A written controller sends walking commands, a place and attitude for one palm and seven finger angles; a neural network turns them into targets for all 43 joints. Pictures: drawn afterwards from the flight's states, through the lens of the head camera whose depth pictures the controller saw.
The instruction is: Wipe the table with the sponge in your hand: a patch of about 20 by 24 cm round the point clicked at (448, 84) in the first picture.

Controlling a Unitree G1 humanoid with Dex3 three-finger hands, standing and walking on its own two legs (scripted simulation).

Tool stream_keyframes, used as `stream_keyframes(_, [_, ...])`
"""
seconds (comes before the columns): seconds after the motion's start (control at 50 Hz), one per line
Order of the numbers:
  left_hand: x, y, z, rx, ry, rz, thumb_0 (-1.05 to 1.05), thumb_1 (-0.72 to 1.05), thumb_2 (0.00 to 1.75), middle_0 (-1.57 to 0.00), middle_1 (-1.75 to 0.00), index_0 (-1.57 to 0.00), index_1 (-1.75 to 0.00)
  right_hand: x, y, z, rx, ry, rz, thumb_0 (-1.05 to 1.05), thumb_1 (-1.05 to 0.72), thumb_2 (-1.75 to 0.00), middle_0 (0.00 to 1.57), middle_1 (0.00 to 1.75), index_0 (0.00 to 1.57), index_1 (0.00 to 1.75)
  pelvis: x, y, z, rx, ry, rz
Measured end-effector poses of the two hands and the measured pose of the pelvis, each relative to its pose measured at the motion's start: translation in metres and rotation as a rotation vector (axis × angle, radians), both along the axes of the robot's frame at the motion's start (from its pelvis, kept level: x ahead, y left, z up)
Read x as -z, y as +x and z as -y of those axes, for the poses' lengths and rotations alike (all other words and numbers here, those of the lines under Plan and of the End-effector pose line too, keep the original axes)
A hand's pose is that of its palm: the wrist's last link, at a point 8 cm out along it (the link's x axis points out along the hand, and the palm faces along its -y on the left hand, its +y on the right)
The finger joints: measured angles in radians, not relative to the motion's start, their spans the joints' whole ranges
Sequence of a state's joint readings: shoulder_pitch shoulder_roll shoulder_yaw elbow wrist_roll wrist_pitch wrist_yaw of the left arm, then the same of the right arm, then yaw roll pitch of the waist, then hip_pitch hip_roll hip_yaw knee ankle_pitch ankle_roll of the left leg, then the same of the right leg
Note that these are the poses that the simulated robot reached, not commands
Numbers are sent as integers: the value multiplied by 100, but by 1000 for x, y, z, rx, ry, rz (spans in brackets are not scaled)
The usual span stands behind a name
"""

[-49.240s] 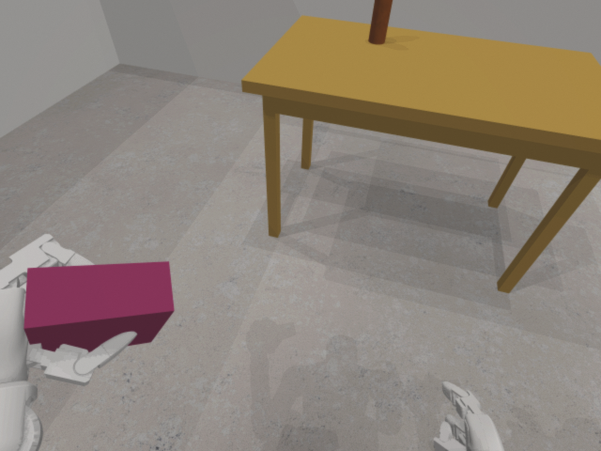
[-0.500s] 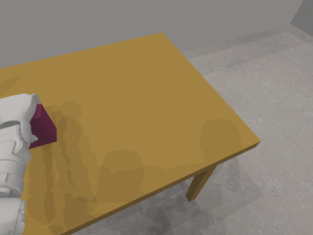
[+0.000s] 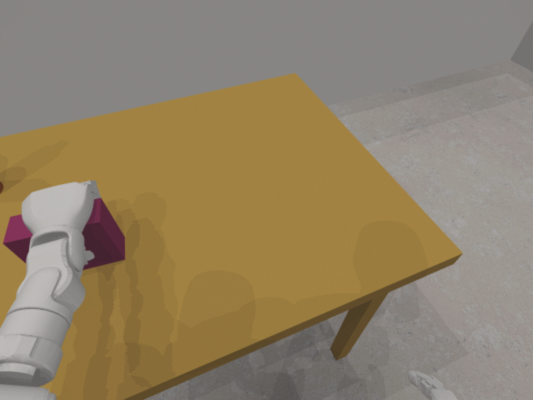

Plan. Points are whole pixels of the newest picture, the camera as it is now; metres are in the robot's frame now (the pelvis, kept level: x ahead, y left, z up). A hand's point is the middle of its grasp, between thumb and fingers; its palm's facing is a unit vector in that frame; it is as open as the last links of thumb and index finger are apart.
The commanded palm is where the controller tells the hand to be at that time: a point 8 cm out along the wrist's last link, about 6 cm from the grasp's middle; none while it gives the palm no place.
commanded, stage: wipe back along the first lane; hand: left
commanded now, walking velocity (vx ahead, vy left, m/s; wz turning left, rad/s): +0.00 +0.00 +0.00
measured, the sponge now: (76, 245) +0.33 +0.35 +0.02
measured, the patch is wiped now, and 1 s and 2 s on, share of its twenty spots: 1.00 1.00 1.00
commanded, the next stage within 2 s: lift the sponge slowly off the table in 0.82 s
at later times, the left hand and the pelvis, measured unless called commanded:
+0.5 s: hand (79, 259) +0.29 +0.31 +0.06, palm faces -0.01 -0.01 -1.00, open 9.2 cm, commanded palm +0.24 +0.28 +0.08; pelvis +0.00 -0.01 +0.00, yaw +1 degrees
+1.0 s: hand (87, 292) +0.24 +0.28 +0.06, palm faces +0.00 -0.03 -1.00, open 9.2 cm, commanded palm +0.20 +0.26 +0.08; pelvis -0.01 -0.04 +0.00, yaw +0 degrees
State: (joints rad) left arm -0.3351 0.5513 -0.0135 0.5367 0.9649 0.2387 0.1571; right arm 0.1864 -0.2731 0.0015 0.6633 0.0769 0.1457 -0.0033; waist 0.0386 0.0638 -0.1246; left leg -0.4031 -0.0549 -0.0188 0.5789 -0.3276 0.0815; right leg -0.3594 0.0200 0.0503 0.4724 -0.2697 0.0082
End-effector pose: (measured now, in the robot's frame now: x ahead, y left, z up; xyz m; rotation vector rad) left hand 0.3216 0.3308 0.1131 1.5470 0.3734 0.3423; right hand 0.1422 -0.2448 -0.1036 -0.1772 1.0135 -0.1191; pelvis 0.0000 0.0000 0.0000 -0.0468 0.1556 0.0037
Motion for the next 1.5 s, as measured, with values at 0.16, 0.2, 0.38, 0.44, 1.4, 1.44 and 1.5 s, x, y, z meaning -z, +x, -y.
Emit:
stream_keyframes(0.16, [0,-20,9,5,-6,7,1,-42,109,-72,-149,-76,-154,-10,31,-11,-48,22,85,1,-90,-90,20,30,20,30,-1,2,0,-6,2,24])
stream_keyframes(0.2, [0,-25,12,4,-7,11,1,-42,109,-72,-149,-76,-154,-12,37,-13,-60,27,103,1,-90,-90,20,30,20,30,-2,2,0,-7,3,28])
stream_keyframes(0.38, [0,-44,22,-17,-15,17,2,-42,108,-72,-149,-77,-154,-15,53,-17,-101,36,138,1,-90,-90,20,30,20,30,-3,2,8,-12,10,46])
stream_keyframes(0.44, [0,-48,25,-25,-17,16,2,-42,108,-72,-149,-77,-154,-16,55,-15,-104,38,142,1,-90,-90,20,30,20,30,-3,2,11,-12,12,51])
stream_keyframes(1.4, [-3,-109,61,6,-59,2,1,-44,108,-75,-146,-81,-149,-23,49,17,-86,8,213,2,-90,-90,20,30,20,30,-7,-11,35,3,28,132])
stream_keyframes(1.44, [-4,-111,61,6,-63,7,1,-44,108,-76,-145,-81,-148,-23,49,14,-88,10,213,2,-90,-90,20,30,20,30,-7,-11,34,2,28,134])
stream_keyframes(1.5, [-5,-112,60,2,-71,10,0,-45,108,-76,-145,-82,-148,-23,50,9,-96,11,210,2,-90,-90,20,30,20,30,-8,-12,33,-1,29,138])
